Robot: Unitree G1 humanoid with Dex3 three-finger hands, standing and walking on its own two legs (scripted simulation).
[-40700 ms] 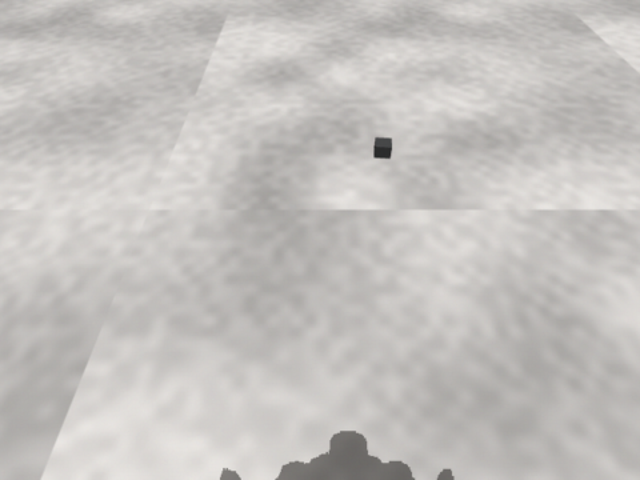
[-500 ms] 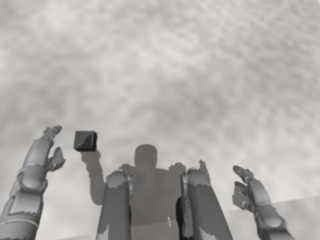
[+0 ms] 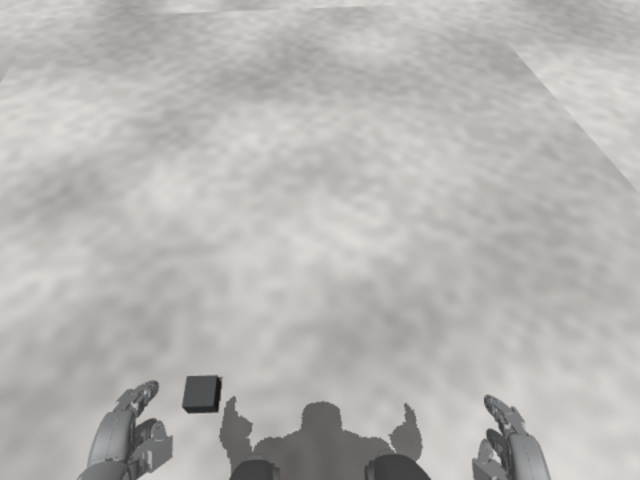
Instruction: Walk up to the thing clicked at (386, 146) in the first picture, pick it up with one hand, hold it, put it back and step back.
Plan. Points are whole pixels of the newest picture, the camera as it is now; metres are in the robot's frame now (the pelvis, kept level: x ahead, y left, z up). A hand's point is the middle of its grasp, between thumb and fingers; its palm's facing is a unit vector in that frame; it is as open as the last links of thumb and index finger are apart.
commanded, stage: home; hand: left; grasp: from above
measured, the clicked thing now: (202, 394) +0.43 +0.30 -0.66
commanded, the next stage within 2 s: none
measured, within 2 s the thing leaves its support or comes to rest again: neither
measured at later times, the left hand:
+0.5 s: hand (161, 465) +0.17 +0.18 -0.02, palm faces +0.08 -0.98 -0.21, open 7.4 cm
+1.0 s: hand (163, 459) +0.17 +0.18 -0.02, palm faces +0.06 -0.97 -0.21, open 7.5 cm
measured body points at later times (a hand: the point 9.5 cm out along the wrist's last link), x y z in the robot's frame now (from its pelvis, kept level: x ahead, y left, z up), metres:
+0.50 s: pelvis +0.01 +0.00 +0.02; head +0.03 +0.00 +0.47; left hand +0.16 +0.23 -0.01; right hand +0.19 -0.24 -0.03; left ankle +0.02 +0.13 -0.66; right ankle +0.01 -0.14 -0.66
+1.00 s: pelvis +0.01 +0.00 +0.02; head +0.03 +0.00 +0.47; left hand +0.17 +0.23 -0.01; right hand +0.17 -0.25 -0.04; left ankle +0.02 +0.13 -0.66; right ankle +0.01 -0.14 -0.66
